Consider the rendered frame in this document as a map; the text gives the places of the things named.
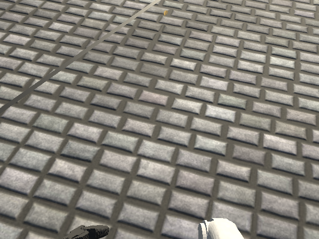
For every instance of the left robot hand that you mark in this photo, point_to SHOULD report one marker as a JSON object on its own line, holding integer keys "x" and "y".
{"x": 88, "y": 232}

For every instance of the right robot thigh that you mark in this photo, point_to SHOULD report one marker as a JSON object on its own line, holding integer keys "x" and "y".
{"x": 218, "y": 228}

